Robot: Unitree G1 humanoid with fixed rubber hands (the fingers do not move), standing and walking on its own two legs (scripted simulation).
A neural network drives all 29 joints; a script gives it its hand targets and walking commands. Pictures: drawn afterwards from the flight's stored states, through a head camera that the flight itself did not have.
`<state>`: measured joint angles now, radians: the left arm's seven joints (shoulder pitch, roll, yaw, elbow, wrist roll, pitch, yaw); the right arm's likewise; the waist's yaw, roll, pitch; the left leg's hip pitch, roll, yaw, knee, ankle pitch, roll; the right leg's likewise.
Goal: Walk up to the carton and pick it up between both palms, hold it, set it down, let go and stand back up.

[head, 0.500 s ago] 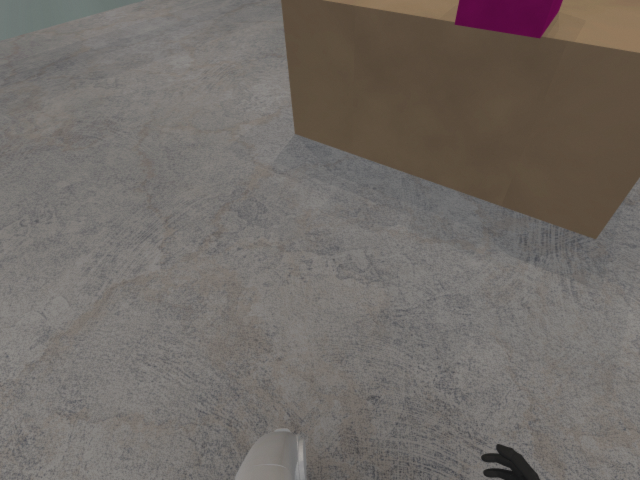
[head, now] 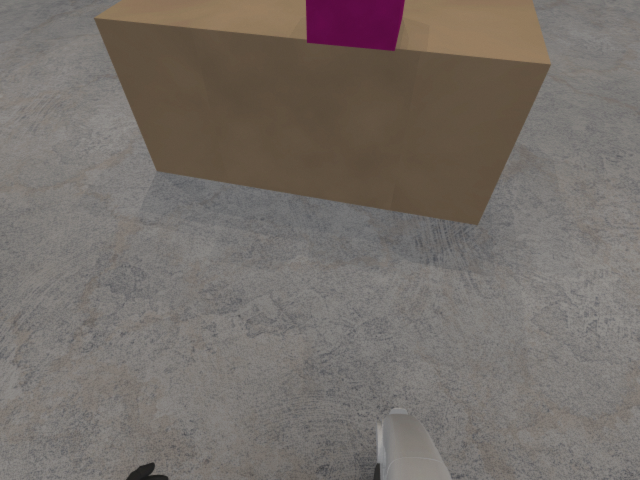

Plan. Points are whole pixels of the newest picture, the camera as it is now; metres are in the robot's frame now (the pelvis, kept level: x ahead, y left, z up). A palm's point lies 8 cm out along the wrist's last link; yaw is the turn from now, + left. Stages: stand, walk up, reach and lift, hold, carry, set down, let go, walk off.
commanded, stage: walk up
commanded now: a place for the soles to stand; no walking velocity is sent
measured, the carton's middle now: out of the picture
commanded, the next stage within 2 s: none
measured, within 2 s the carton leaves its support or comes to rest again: neither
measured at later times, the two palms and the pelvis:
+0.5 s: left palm (246, 362) +0.30 +0.13 -0.11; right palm (544, 384) +0.28 -0.34 -0.15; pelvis +0.25 -0.09 -0.01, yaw -4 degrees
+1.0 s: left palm (253, 243) +0.57 +0.15 -0.15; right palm (487, 245) +0.56 -0.33 -0.13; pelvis +0.50 -0.10 -0.02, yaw -2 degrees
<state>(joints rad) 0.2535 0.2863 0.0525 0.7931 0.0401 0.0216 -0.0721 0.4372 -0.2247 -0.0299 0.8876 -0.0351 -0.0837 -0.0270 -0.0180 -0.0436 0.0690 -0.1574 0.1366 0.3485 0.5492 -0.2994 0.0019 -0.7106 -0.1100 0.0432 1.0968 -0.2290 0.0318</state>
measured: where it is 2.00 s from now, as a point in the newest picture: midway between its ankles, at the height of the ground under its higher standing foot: (355, 274)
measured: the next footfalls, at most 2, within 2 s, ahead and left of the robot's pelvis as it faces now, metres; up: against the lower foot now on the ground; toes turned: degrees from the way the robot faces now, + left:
right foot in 0.18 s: +0.28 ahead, -0.18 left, +0.00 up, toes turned -12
left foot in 0.74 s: +0.57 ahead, +0.05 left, +0.00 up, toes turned +8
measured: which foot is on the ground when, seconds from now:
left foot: down 0.00-0.20, up 0.22-0.72, down 0.74-1.00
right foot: up 0.00-0.16, down 0.18-0.76, up 0.78-1.00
